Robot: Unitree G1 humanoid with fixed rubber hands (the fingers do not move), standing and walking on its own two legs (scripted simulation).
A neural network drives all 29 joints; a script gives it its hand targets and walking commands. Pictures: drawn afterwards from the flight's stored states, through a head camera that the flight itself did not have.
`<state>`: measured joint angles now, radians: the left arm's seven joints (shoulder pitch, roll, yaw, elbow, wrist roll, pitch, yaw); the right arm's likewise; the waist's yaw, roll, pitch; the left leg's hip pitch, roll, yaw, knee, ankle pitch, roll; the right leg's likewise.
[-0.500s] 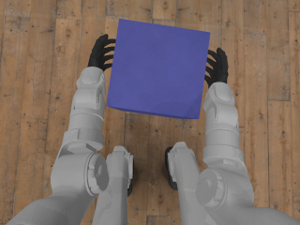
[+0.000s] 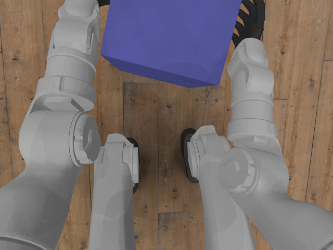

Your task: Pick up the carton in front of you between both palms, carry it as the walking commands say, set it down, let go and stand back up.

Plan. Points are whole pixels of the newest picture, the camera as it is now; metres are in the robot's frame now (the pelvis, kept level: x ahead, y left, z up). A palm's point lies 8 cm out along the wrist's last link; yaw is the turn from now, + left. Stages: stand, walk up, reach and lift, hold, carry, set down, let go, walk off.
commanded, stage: set down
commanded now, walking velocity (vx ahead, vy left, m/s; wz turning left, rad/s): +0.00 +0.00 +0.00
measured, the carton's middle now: (167, 32) +0.53 -0.02 -0.21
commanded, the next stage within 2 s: none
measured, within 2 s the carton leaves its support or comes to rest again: rests again in 1.10 s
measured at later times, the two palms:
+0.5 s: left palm (106, 7) +0.59 +0.12 -0.23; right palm (234, 38) +0.52 -0.18 -0.21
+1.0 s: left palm (108, 12) +0.58 +0.11 -0.24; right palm (235, 41) +0.52 -0.19 -0.23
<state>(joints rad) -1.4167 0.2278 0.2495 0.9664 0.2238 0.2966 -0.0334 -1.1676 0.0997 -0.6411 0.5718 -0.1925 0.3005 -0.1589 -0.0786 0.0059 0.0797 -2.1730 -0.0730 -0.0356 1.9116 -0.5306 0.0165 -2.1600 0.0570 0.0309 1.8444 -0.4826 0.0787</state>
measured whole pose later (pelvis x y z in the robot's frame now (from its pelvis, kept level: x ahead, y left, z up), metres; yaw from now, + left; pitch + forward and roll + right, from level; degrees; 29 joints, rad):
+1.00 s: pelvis +0.00 +0.01 -0.08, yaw -2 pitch +38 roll -6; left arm -1.62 0.34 0.11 1.20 0.15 0.23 -0.05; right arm -1.38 -0.07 -0.62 0.90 -0.11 0.22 -0.10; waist -0.11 -0.05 0.32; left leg -2.27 -0.06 -0.03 2.22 -0.61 0.04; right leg -2.25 0.09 0.02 2.13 -0.55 0.11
